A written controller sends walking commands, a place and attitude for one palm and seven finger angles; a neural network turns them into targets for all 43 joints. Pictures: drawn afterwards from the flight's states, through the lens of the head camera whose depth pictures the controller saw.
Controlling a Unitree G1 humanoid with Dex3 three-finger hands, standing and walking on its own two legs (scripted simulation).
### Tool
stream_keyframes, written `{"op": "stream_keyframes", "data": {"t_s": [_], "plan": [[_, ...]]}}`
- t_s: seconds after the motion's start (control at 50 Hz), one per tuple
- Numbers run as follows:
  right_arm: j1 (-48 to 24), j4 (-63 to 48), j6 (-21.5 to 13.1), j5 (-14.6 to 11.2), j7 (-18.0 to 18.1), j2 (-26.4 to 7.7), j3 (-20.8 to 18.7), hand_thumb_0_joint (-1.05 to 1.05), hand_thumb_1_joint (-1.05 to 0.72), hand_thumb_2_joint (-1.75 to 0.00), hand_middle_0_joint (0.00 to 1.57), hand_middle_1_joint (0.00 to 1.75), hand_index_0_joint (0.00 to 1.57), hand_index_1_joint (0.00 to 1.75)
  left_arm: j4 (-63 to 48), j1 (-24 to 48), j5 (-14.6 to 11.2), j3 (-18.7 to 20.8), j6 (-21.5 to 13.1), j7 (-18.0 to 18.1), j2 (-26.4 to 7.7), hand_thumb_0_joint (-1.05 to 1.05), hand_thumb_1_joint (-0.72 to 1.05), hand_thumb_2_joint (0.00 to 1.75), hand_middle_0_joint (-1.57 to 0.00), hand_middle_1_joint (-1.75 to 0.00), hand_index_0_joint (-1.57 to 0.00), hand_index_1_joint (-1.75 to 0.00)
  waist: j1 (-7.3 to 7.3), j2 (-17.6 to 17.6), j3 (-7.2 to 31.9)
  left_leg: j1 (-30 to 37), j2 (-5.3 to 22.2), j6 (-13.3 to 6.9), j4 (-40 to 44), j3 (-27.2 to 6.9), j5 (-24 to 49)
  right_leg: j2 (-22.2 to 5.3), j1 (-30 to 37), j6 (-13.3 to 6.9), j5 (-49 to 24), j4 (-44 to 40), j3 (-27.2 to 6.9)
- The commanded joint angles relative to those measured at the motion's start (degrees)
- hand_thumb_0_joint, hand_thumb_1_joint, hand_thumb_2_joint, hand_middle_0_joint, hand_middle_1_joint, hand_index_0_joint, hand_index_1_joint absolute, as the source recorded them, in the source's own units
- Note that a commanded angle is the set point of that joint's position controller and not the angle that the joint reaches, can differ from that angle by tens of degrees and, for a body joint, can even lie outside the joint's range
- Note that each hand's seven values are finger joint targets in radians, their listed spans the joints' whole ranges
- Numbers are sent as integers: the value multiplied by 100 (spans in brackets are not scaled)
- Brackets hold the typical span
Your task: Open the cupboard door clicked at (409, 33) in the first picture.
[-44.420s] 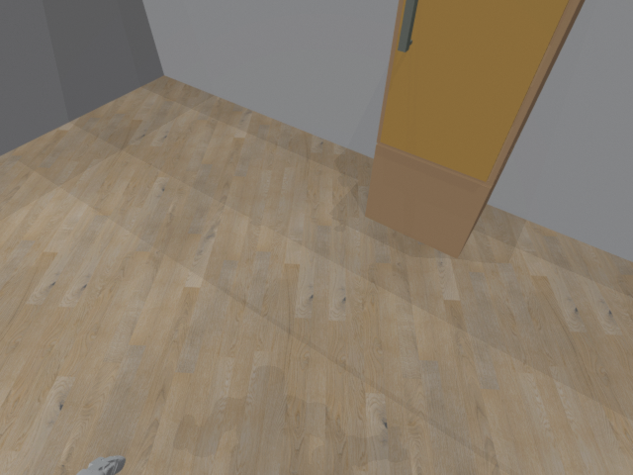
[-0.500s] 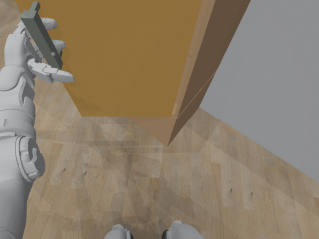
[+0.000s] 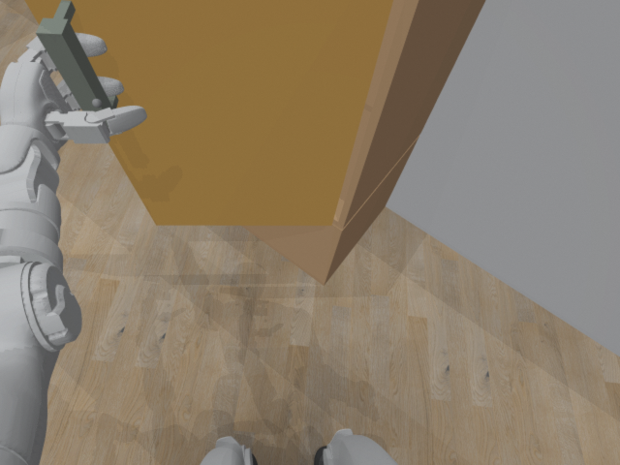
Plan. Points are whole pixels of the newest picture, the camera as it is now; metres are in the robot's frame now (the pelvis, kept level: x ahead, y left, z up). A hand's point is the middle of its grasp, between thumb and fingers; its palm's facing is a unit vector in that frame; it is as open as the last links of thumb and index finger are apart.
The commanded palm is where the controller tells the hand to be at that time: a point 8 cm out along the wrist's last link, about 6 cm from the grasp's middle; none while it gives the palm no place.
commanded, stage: close the thumb around the handle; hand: left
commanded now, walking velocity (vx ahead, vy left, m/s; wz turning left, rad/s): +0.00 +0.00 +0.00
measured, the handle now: (88, 72) +0.58 +0.20 +0.12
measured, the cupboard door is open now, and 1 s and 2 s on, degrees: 39 52 87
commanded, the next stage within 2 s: pull the door open along its arc in 0.36 s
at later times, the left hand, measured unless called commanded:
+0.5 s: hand (101, 105) +0.53 +0.18 +0.12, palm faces -0.05 -1.00 +0.00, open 5.9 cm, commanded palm +0.51 +0.23 +0.12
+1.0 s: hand (105, 161) +0.45 +0.17 +0.12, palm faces +0.08 -0.99 +0.07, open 6.2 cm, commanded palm +0.38 +0.21 +0.12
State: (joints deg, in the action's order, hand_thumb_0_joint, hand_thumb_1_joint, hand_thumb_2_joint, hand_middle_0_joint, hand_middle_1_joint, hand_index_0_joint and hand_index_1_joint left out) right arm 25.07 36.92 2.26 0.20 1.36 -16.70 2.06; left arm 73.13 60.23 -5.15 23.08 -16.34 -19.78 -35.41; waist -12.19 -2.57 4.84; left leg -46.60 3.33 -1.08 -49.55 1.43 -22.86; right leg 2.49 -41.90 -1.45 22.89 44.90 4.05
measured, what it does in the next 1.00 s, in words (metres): stands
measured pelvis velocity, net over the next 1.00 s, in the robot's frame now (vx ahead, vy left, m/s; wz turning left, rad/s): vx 0.02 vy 0.00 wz -0.01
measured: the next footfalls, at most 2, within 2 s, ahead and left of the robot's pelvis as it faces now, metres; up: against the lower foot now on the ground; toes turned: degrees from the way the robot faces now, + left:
none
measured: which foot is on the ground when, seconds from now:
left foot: down 0.00-1.00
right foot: down 0.00-1.00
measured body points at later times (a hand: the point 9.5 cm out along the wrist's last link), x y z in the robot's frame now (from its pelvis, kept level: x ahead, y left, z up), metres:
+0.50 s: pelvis +0.00 +0.01 +0.00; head +0.12 +0.02 +0.43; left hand +0.53 +0.24 +0.12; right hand -0.04 -0.26 -0.11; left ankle +0.00 +0.10 -0.70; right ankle -0.02 -0.11 -0.70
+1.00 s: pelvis +0.02 +0.00 +0.02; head +0.08 +0.00 +0.46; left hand +0.44 +0.22 +0.12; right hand +0.09 -0.26 -0.10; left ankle +0.00 +0.10 -0.70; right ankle -0.02 -0.11 -0.70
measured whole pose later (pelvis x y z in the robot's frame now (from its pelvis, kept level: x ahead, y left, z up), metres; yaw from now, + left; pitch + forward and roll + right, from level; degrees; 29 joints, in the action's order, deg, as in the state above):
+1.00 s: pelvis +0.02 +0.00 +0.02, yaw -1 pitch +14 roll -1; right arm 20.8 32.9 2.3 -1.5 -1.0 -15.5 -0.7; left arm 34.8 28.3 -12.4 17.2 -10.6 -5.7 -14.8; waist -4.4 -2.9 7.4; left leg -34.3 2.5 -1.1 -42.8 3.7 -22.5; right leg 1.9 -31.0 -1.0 22.7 39.7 1.6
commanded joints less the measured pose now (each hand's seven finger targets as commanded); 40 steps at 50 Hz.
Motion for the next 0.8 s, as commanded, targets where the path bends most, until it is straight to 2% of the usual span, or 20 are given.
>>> {"op": "stream_keyframes", "data": {"t_s": [0.0, 0.06, 0.1, 0.14, 0.16, 0.18, 0.24, 0.26, 0.3, 0.32, 0.38, 0.4, 0.44, 0.46, 0.52, 0.6, 0.64, 0.68, 0.74, 0.78], "plan": [[1115, -155, -48, -24, 63, -1063, -380, 0, -90, -90, 20, 30, 20, 30, -1203, 2613, -171, 133, -355, -82, -1454, 0, 51, 73, -37, -131, -37, -131, -39, -544, 2694, 2344, -189, -133, 163, -403, 2630, 129, 683, 105, -2623, -371, -258], [1137, -154, -55, -16, 58, -1047, -378, 0, -90, -90, 20, 30, 20, 30, -1385, 2815, -179, -26, -377, -59, -1265, 0, 68, 80, -38, -133, -38, -133, -76, -732, 2694, 2533, -183, -126, 169, -449, 2741, 142, 510, 77, -2518, -356, -224], [1146, -130, -40, -10, 58, -1070, -386, 0, -90, -90, 20, 30, 20, 30, -1299, 2736, -160, 125, -355, -16, -1433, 0, 79, 85, -39, -134, -39, -134, -50, -694, 2725, 2535, -160, -111, 159, -460, 2736, 139, 488, 92, -2483, -370, -231], [1148, -137, -42, -12, 47, -1048, -388, 0, -90, -90, 20, 30, 20, 30, -1335, 2812, -154, -27, -350, -1, -1248, 0, 90, 90, -40, -135, -40, -135, -87, -658, 2652, 2516, -159, -107, 193, -483, 2719, 145, 478, 89, -2458, -362, -205], [1154, -145, -55, 1, 38, -1037, -393, 0, -90, -90, 20, 30, 20, 30, -1449, 2849, -176, -70, -400, 17, -1129, 0, 90, 90, -40, -135, -40, -135, -73, -733, 2713, 2638, -162, -104, 165, -506, 2854, 155, 416, 66, -2469, -333, -187], [1168, -114, -54, 11, 31, -1058, -405, 0, -90, -90, 20, 30, 20, 30, -1482, 2866, -153, 75, -412, 53, -1297, 0, 90, 90, -40, -135, -40, -135, -39, -800, 2883, 2747, -147, -87, 152, -519, 2922, 150, 416, 77, -2488, -334, -204], [1152, -104, -41, 4, 14, -1044, -405, 0, -90, -90, 20, 30, 20, 30, -1358, 2737, -124, -7, -390, 91, -1188, 0, 90, 90, -40, -135, -40, -135, -41, -709, 2700, 2649, -143, -78, 165, -513, 2838, 154, 378, 79, -2415, -343, -182], [1167, -103, -50, 14, 15, -1042, -398, 0, -90, -90, 20, 30, 20, 30, -1421, 2817, -153, -63, -416, 99, -1093, 0, 90, 90, -40, -135, -40, -135, -89, -703, 2694, 2714, -142, -92, 158, -537, 2923, 163, 328, 66, -2422, -335, -166], [1175, -77, -45, 14, 19, -1058, -417, 0, -90, -90, 20, 30, 20, 30, -1442, 2829, -119, 93, -426, 122, -1299, 0, 90, 90, -40, -135, -40, -135, -26, -794, 2859, 2781, -129, -67, 157, -545, 2958, 155, 373, 66, -2439, -328, -189], [1153, -104, -52, 16, 1, -1039, -412, 0, -90, -90, 20, 30, 20, 30, -1574, 2851, -124, -38, -447, 111, -1151, 0, 90, 90, -40, -135, -40, -135, -18, -918, 2909, 2857, -135, -53, 173, -542, 2975, 154, 363, 63, -2423, -322, -177], [1116, -94, -72, 16, -21, -1028, -425, 0, -90, -90, 20, 30, 20, 30, -1672, 2764, -179, -80, -502, 119, -994, 0, 90, 90, -40, -135, -40, -135, -20, -821, 2924, 2972, -118, -54, 169, -553, 3118, 175, 352, 67, -2494, -344, -170], [1134, -79, -59, 11, -16, -1045, -430, 0, -90, -90, 20, 30, 20, 30, -1612, 2662, -165, 53, -502, 132, -1161, 0, 90, 90, -40, -135, -40, -135, 21, -730, 2892, 2876, -122, -58, 167, -538, 3061, 172, 433, 64, -2514, -345, -181], [1076, -105, -53, -3, -16, -1035, -418, 0, -90, -90, 20, 30, 20, 30, -1633, 2710, -148, -112, -501, 124, -1011, 0, 90, 90, -40, -135, -40, -135, -18, -719, 2751, 2767, -134, -61, 212, -524, 2841, 164, 412, 64, -2404, -351, -171], [1119, -66, -53, 10, 11, -1067, -401, 0, -90, -90, 20, 30, 20, 30, -1567, 2884, -133, 108, -531, 153, -1331, 0, 90, 90, -40, -135, -40, -135, -37, -748, 2693, 2712, -142, -86, 186, -515, 2812, 163, 417, 54, -2405, -352, -195], [1065, -172, -40, -5, 2, -1044, -399, 0, -90, -90, 20, 30, 20, 30, -1411, 2273, -154, 86, -459, 93, -1201, 0, 90, 90, -40, -135, -40, -135, 98, -527, 2705, 2521, -172, -91, 244, -458, 2768, 152, 682, 70, -2531, -357, -204], [962, -313, 2, -41, -11, -1020, -424, 0, -90, -90, 20, 30, 20, 30, -1719, 1663, -249, 121, -450, -11, -1144, 0, 90, 90, -40, -135, -40, -135, 292, -661, 2944, 2701, -178, -81, 263, -385, 3057, 138, 888, 62, -2781, -330, -207], [893, -414, 26, -52, -26, -1001, -438, 0, -90, -90, 20, 30, 20, 30, -1963, 1316, -330, 176, -421, -42, -1097, 0, 90, 90, -40, -135, -40, -135, 388, -490, 2941, 2658, -182, -94, 313, -340, 3140, 142, 1126, 65, -2973, -338, -196], [772, -526, 53, -95, -28, -974, -440, 0, -90, -90, 20, 30, 20, 30, -2092, 748, -453, 142, -362, -93, -927, 0, 90, 90, -40, -135, -40, -135, 478, -259, 2833, 2551, -200, -119, 384, -282, 3136, 137, 1343, 72, -3120, -375, -200], [544, -725, 73, -163, -45, -929, -462, 0, -90, -90, 20, 30, 20, 30, -2654, 3, -629, 58, -218, -152, -682, 0, 90, 90, -40, -135, -40, -135, 632, -110, 2767, 2420, -237, -150, 525, -151, 3080, 101, 1806, 79, -3466, -440, -235], [408, -853, 58, -200, -66, -886, -467, 0, -90, -90, 20, 30, 20, 30, -3129, -577, -750, 45, -145, -155, -541, 0, 90, 90, -40, -135, -40, -135, 777, -202, 2805, 2551, -245, -151, 598, -118, 3398, 65, 2025, 69, -3748, -453, -236]]}}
